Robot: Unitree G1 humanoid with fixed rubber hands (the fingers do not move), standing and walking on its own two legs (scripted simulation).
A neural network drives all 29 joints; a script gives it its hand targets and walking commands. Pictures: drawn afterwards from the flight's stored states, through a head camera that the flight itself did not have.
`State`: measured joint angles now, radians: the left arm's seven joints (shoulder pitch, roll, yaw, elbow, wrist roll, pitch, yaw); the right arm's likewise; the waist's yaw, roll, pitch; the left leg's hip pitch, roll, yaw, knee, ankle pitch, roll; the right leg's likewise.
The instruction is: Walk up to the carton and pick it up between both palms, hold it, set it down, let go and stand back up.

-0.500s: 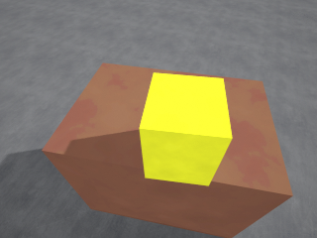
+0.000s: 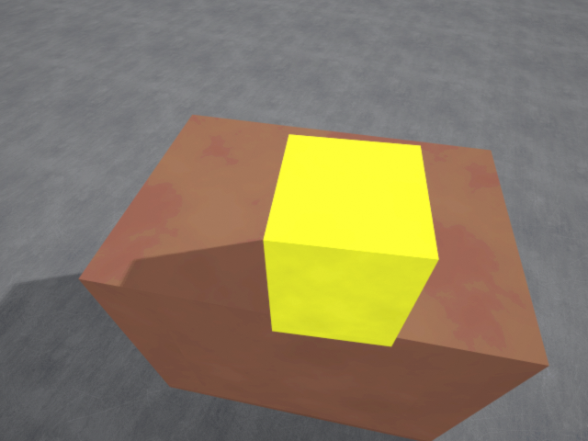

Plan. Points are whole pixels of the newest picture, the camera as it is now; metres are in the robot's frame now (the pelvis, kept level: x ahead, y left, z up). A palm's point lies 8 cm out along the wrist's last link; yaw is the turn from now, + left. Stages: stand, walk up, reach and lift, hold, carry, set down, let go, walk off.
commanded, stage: stand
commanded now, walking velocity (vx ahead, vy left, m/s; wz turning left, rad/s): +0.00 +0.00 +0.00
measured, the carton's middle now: (341, 243) +0.41 -0.04 +0.02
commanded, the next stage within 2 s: none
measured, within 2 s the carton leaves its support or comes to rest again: neither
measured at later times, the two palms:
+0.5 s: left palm out of the picture -0.06 +0.20 -0.14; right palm out of the picture -0.01 -0.21 -0.15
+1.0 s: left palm out of the picture -0.06 +0.20 -0.14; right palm out of the picture -0.01 -0.21 -0.15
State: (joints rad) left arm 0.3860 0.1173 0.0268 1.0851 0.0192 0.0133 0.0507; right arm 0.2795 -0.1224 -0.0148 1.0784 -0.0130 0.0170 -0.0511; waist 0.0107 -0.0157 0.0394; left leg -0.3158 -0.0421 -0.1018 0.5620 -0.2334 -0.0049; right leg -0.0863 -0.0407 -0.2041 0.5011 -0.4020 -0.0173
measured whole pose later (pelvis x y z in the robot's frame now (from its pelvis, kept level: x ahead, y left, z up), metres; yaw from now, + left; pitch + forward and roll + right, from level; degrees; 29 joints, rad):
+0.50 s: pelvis +0.00 +0.00 +0.00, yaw +0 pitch -1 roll +0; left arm 0.39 0.11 0.03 1.11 0.02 0.01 0.05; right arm 0.28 -0.12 0.00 1.12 -0.01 0.02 -0.05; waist 0.01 -0.01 0.05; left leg -0.31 -0.04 -0.11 0.54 -0.22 -0.01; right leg -0.08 -0.03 -0.21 0.49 -0.39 -0.03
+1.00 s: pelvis +0.00 -0.01 +0.00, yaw +0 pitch -1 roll +0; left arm 0.39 0.11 0.03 1.11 0.02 0.01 0.05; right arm 0.27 -0.11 0.01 1.13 -0.01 0.02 -0.05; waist 0.01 -0.01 0.05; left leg -0.31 -0.03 -0.11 0.55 -0.22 -0.02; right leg -0.08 -0.03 -0.21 0.49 -0.39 -0.03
